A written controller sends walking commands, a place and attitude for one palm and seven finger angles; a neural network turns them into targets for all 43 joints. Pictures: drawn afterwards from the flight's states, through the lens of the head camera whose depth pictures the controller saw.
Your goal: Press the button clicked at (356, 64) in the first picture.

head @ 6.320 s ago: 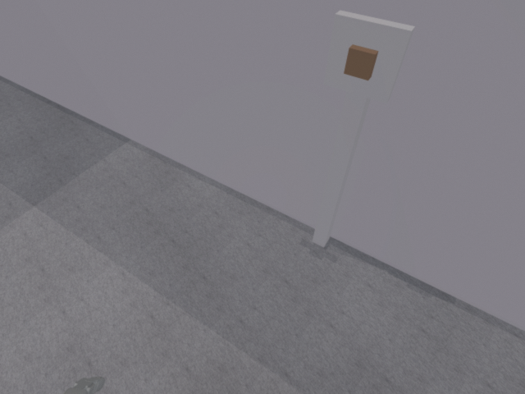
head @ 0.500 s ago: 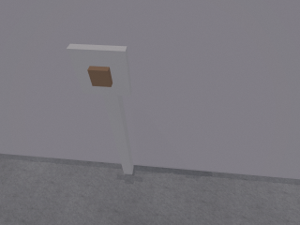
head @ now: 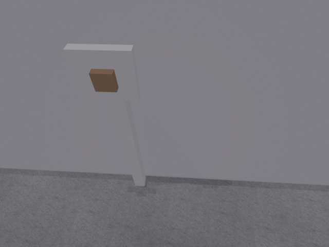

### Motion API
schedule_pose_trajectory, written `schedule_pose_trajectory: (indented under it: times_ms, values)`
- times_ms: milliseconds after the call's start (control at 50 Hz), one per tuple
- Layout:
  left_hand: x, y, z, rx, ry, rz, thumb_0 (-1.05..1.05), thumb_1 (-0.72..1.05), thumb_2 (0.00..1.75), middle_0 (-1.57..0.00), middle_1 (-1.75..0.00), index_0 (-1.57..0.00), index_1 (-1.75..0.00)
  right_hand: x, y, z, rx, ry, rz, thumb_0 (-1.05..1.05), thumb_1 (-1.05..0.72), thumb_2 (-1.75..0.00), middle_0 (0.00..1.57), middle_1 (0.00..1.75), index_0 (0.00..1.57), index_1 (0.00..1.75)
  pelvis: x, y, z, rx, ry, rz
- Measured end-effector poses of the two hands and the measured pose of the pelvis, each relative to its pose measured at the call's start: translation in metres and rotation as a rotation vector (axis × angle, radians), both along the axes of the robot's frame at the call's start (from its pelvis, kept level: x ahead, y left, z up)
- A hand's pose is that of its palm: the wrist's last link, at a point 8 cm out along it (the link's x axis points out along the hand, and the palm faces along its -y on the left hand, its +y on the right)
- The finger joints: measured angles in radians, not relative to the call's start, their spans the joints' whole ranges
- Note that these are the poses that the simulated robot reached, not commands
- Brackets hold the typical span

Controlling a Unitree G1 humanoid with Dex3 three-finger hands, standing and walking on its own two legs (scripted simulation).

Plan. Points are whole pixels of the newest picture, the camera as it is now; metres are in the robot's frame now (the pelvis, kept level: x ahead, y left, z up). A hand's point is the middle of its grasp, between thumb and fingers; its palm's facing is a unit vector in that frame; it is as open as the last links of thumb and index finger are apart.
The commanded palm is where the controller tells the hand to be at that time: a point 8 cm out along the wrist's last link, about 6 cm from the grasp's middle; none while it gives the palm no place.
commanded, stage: come to a stop and stand still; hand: left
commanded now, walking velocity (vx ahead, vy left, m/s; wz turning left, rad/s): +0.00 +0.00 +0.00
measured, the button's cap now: (104, 80) +0.53 +0.20 +0.11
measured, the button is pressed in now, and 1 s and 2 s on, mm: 0 0 0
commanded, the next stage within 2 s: look again from close up in 0.42 s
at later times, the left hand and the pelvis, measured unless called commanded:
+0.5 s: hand out of the picture -0.02 +0.18 -0.17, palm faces +0.02 -0.98 -0.21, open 7.4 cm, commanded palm none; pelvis -0.02 +0.00 +0.00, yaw +0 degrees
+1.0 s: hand out of the picture +0.00 +0.16 -0.17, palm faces +0.05 -0.98 -0.19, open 7.4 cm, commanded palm none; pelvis +0.00 -0.01 +0.00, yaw +1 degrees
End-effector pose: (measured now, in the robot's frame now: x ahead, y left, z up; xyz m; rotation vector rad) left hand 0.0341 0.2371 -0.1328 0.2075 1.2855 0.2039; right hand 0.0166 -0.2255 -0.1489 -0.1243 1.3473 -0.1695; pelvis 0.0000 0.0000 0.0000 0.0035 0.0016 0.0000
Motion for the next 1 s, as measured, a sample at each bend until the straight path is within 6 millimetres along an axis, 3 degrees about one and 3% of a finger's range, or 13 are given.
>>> schedule_pose_trajectory:
  times_ms: [200, 460, 580, 800, 1000]
  values:
    - [-0.005, 0.001, 0.005, -0.023, -0.068, -0.038, 0.01, 0.91, 0.89, -0.20, -0.30, -0.20, -0.30, -0.005, 0.002, 0.004, 0.003, -0.093, 0.045, 0.01, -0.92, -0.90, 0.20, 0.30, 0.19, 0.30, -0.021, 0.004, 0.000, 0.003, -0.025, 0.002]
    - [-0.052, -0.010, -0.001, -0.057, 0.057, -0.008, 0.01, 0.91, 0.89, -0.20, -0.30, -0.20, -0.30, -0.047, 0.004, 0.005, 0.024, 0.037, 0.048, 0.00, -0.91, -0.90, 0.20, 0.30, 0.20, 0.30, -0.025, -0.002, 0.005, 0.008, -0.012, 0.005]
    - [-0.065, -0.019, -0.004, -0.072, 0.113, 0.012, 0.01, 0.91, 0.89, -0.20, -0.30, -0.20, -0.30, -0.057, 0.006, 0.005, 0.030, 0.093, 0.039, 0.00, -0.91, -0.90, 0.20, 0.30, 0.19, 0.30, -0.020, -0.005, 0.005, 0.006, -0.011, 0.007]
    - [-0.056, -0.032, -0.008, -0.094, 0.119, 0.024, 0.01, 0.91, 0.89, -0.20, -0.30, -0.20, -0.30, -0.040, 0.008, 0.004, 0.036, 0.088, 0.037, 0.00, -0.91, -0.90, 0.20, 0.30, 0.19, 0.30, -0.008, -0.010, 0.005, 0.005, -0.010, 0.010]
    - [-0.041, -0.030, -0.007, -0.081, 0.096, 0.033, 0.01, 0.92, 0.89, -0.20, -0.30, -0.20, -0.30, -0.019, 0.000, 0.004, 0.017, 0.069, 0.050, 0.01, -0.92, -0.90, 0.20, 0.30, 0.20, 0.30, 0.002, -0.013, 0.005, 0.004, -0.007, 0.018]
